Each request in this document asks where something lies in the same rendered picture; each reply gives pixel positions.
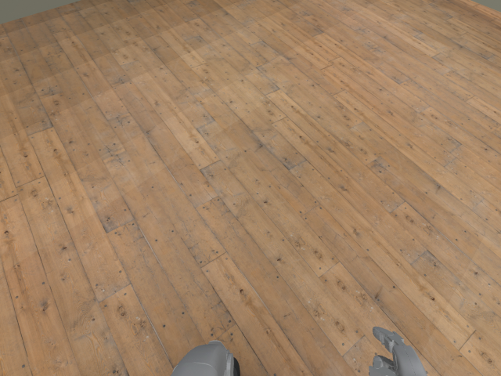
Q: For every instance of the robot left shin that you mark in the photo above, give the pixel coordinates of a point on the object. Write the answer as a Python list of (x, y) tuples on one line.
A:
[(217, 343)]

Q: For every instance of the robot right hand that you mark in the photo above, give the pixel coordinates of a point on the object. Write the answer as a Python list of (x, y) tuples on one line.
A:
[(405, 360)]

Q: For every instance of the left robot thigh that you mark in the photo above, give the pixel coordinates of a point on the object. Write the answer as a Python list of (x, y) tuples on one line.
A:
[(206, 360)]

